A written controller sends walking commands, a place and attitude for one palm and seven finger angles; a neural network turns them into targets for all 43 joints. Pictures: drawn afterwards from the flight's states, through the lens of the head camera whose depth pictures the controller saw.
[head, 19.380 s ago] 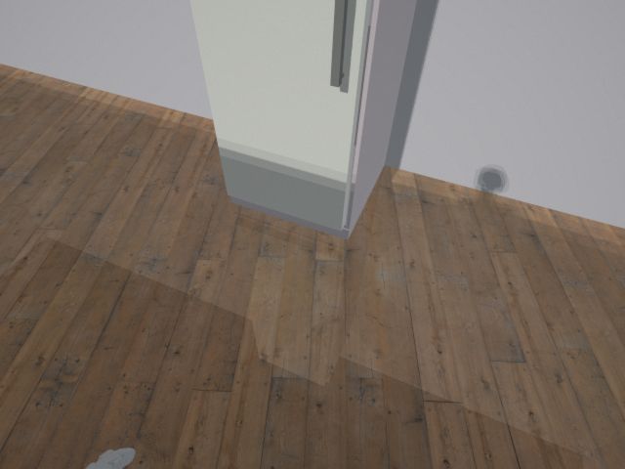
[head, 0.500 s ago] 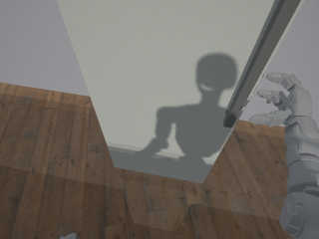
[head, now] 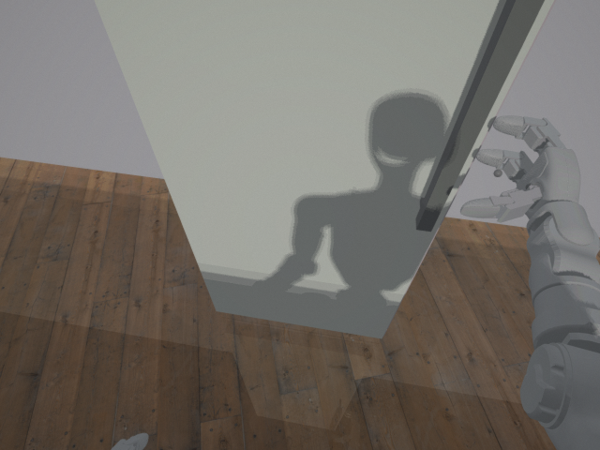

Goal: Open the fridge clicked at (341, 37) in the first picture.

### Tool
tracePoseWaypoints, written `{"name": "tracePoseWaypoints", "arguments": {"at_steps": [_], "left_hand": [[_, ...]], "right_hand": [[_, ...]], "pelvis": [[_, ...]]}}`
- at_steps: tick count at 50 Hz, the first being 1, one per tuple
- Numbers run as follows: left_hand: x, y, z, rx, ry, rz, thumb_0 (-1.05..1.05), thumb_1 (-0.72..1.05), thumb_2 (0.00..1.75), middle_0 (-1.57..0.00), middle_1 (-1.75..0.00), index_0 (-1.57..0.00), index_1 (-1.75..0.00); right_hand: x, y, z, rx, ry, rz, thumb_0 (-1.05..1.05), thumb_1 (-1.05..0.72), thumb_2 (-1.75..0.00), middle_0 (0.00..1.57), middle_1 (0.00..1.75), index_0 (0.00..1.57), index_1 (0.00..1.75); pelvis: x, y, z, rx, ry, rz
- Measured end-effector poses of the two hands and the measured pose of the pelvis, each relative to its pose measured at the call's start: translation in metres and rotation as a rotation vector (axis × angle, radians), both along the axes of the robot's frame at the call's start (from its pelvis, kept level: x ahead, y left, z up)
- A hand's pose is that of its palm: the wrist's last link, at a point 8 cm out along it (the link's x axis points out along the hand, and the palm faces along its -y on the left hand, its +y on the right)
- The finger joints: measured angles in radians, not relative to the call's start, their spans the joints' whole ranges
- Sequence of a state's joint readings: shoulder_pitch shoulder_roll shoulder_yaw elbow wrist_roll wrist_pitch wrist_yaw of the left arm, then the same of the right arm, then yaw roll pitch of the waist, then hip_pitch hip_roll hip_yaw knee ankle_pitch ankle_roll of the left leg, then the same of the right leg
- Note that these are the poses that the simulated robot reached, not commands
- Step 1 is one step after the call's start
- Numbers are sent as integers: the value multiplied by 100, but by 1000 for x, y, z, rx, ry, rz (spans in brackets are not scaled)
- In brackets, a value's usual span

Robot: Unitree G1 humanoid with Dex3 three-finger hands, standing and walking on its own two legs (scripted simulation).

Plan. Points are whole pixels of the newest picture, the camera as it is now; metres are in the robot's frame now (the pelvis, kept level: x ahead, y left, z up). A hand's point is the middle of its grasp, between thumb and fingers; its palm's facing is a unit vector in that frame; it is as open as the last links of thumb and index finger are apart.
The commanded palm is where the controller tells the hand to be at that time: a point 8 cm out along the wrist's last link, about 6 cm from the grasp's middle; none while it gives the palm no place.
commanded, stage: feel for the door with the fingertips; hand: right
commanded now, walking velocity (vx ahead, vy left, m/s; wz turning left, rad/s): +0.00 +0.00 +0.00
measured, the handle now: (478, 87) +0.52 -0.15 +0.23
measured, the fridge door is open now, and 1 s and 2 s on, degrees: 0 0 0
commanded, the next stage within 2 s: slide the fingers in behind the handle in 0.88 s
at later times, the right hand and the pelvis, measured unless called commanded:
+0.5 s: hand (471, 170) +0.46 -0.16 +0.15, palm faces +0.03 +1.00 +0.03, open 14.0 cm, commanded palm +0.43 -0.22 +0.15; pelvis +0.00 +0.00 +0.00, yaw +0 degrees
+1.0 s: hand (470, 160) +0.48 -0.16 +0.15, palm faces +0.06 +1.00 -0.01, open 13.7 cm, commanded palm +0.46 -0.21 +0.15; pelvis +0.00 +0.01 +0.00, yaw -1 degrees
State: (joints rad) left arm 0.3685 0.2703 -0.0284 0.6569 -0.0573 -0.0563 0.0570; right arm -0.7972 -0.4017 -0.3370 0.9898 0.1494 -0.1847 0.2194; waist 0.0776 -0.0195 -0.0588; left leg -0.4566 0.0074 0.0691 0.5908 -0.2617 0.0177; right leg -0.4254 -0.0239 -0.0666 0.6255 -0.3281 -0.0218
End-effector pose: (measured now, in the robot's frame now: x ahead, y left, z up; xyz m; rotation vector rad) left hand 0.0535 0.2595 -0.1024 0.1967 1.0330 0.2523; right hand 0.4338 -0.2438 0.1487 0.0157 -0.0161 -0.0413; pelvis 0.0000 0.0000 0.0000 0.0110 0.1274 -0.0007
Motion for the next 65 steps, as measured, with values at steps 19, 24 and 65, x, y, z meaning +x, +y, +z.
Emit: {"name": "tracePoseWaypoints", "arguments": {"at_steps": [19,24,65], "left_hand": [[4,-4,-2,-11,2,-6,1,91,89,-20,-30,-20,-30],[12,-6,0,-18,-24,-14,1,91,89,-20,-30,-20,-30],[-38,13,-7,-9,76,46,1,91,89,-20,-30,-20,-30]], "right_hand": [[2,17,-5,3,22,23,-2,50,-30,30,120,30,120],[5,29,-4,14,2,13,-2,50,-30,30,120,30,120],[18,36,-1,-8,5,1,-2,50,-30,32,121,32,121]], "pelvis": [[3,-4,0,3,1,-4],[4,-2,0,0,2,0],[-5,9,-3,-3,27,6]]}}
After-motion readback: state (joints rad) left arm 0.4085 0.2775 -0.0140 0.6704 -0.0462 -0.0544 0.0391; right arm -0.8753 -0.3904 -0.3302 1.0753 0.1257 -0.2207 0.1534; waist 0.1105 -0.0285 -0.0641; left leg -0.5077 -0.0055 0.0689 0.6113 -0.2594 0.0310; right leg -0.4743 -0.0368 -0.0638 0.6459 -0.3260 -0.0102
